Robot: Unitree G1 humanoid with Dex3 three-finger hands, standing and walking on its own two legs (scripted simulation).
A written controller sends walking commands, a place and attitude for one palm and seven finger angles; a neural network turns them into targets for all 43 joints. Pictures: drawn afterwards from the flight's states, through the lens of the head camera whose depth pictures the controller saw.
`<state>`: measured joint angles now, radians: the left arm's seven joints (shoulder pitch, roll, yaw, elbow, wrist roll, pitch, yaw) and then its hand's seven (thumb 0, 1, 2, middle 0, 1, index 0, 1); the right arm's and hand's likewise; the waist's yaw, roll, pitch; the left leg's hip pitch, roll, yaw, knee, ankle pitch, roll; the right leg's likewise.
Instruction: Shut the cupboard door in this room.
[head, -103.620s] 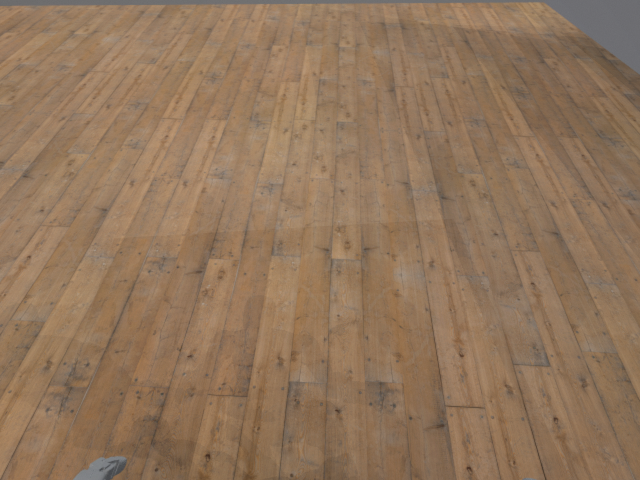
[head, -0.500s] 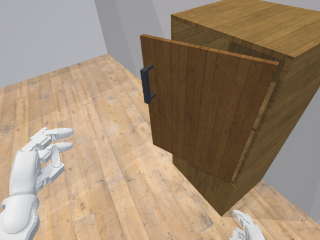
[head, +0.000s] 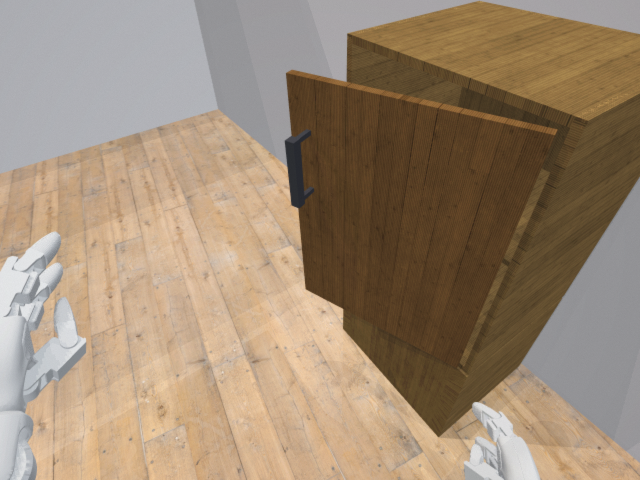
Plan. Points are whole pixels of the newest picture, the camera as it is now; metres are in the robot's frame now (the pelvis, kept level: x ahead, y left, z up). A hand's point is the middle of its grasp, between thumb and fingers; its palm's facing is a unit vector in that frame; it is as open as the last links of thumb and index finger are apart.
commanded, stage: step back with the hand held close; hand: left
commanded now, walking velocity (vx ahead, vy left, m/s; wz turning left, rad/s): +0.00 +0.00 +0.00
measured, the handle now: (301, 169) +0.65 +0.12 +0.06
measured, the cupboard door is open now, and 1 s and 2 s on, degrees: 21 21 21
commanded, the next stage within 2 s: stop stepping back and stand still in 1.60 s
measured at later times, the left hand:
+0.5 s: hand (57, 352) +0.18 +0.28 +0.15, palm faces +0.37 -0.78 -0.51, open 7.4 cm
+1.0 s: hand (5, 418) +0.11 +0.28 +0.16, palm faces +0.47 -0.76 -0.45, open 7.4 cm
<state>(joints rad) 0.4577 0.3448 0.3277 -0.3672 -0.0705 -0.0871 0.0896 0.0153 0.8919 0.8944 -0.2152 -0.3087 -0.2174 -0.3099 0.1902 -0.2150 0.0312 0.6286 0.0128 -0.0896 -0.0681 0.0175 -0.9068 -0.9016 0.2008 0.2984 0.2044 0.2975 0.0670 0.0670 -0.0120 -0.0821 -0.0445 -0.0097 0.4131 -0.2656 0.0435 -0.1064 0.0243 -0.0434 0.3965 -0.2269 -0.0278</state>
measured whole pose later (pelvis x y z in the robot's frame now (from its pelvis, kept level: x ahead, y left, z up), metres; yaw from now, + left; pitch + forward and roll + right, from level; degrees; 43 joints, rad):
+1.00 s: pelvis -0.09 +0.01 -0.03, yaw +0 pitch +0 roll -1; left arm 0.51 0.41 0.45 -0.48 -0.01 -0.26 0.16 0.01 0.89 0.89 -0.21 -0.30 -0.21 -0.30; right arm 0.26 -0.23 0.01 0.58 0.00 -0.04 -0.08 0.02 -0.90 -0.90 0.20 0.30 0.21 0.30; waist -0.01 -0.01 -0.02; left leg -0.43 -0.04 0.03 0.69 -0.26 0.07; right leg -0.44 0.01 -0.03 0.63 -0.20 -0.01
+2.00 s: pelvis -0.25 +0.03 -0.01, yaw -1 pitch +0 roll -1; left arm 0.49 0.36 0.41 -0.38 -0.04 -0.15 0.18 0.01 0.89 0.89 -0.21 -0.30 -0.21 -0.30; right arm 0.35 -0.27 -0.01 0.72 0.02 -0.05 -0.11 0.02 -0.91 -0.90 0.20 0.30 0.20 0.30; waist -0.01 -0.03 -0.11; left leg -0.33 0.00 0.01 0.58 -0.24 0.02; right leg -0.16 -0.02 -0.05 0.54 -0.37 0.02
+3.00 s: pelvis -0.26 +0.04 -0.01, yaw +0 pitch +2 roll -1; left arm 0.38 0.40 0.23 -0.09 0.00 -0.11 0.06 0.01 0.90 0.90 -0.20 -0.30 -0.20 -0.30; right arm 0.18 -0.27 0.00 0.72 0.01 -0.09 -0.01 0.02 -0.90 -0.90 0.20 0.30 0.21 0.30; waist 0.01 0.04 -0.05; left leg -0.37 0.02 0.05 0.58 -0.24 0.02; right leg -0.21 -0.02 -0.01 0.54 -0.35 0.02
